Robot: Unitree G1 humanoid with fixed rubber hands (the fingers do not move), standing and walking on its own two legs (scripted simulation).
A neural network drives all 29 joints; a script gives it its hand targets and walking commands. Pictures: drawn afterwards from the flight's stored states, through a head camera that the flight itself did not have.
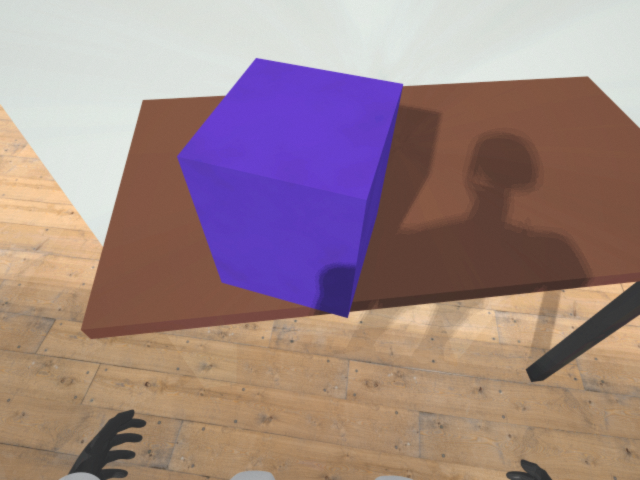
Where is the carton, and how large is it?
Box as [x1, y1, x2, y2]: [177, 58, 402, 317]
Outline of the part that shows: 256,58 178,154 177,157 222,282 347,317 377,212 402,84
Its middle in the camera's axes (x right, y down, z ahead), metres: -0.02 -0.06 +0.54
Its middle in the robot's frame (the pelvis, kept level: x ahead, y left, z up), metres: +0.46 +0.05 +0.08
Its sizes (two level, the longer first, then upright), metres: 0.210 0.200 0.250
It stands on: a table, 0.71 m high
